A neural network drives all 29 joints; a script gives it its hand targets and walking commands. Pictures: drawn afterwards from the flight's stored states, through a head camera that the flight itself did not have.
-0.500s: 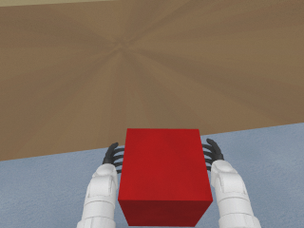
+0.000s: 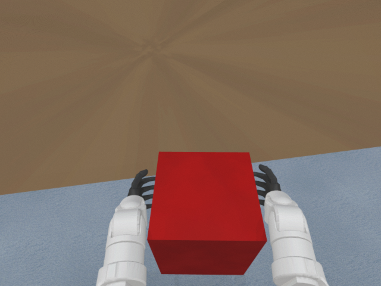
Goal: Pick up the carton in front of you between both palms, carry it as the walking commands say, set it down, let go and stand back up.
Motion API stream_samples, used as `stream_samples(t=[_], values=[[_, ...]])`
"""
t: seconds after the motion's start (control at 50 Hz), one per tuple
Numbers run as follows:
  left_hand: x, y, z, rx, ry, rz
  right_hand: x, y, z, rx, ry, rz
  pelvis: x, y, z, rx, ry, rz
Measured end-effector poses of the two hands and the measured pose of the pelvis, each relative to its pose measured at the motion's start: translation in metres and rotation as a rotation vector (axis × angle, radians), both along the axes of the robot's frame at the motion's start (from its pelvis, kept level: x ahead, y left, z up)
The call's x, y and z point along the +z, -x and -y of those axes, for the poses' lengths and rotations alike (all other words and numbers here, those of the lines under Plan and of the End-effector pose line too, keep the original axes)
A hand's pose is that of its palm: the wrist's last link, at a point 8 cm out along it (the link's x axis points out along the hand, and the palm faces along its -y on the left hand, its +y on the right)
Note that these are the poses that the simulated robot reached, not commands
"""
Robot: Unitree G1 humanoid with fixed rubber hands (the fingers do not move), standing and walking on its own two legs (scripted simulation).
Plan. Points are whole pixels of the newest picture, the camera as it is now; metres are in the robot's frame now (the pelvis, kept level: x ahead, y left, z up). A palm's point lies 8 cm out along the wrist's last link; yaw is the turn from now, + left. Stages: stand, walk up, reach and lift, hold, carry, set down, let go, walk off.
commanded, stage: reach and lift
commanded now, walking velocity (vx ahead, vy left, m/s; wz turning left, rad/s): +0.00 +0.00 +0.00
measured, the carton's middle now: (203, 216) +0.30 +0.00 -0.05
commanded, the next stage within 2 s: hold in 0.48 s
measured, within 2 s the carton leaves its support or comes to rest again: neither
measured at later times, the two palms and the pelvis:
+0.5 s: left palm (135, 199) +0.30 +0.15 +0.04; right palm (273, 194) +0.30 -0.15 +0.04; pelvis +0.01 +0.00 +0.00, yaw +0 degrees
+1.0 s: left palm (134, 198) +0.29 +0.15 +0.05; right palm (276, 193) +0.29 -0.15 +0.06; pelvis +0.00 +0.00 +0.00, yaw +0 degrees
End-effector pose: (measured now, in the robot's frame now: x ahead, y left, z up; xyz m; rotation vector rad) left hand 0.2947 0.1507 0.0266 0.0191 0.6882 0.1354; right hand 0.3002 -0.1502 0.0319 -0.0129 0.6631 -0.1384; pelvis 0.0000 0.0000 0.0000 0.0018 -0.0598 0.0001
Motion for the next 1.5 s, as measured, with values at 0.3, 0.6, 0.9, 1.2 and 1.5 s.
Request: stream_samples(t=[0.3, 0.6, 0.9, 1.2, 1.5], values=[[0.006, -0.003, 0.0, -0.014, -0.018, -0.005, 0.006, -0.003, 0.0, 0.015, 0.019, -0.005, 0.003, -0.013, 0.0, 0.001, 0.0, 0.012], [0.022, 0.002, 0.001, -0.011, -0.016, 0.027, 0.022, 0.002, 0.001, 0.013, 0.016, 0.028, 0.005, -0.012, 0.001, 0.002, 0.0, 0.037], [0.025, 0.008, 0.001, -0.007, -0.004, 0.011, 0.025, 0.009, 0.001, 0.003, 0.005, 0.012, 0.003, 0.0, 0.0, 0.002, 0.001, 0.066], [0.026, 0.003, 0.001, -0.01, -0.007, 0.015, 0.026, 0.005, 0.001, 0.001, 0.007, 0.016, 0.004, -0.003, -0.001, -0.001, 0.0, 0.063], [0.026, -0.002, 0.002, -0.013, -0.019, 0.024, 0.025, -0.001, 0.002, 0.007, 0.01, 0.025, 0.001, -0.013, 0.0, -0.012, -0.002, -0.011]])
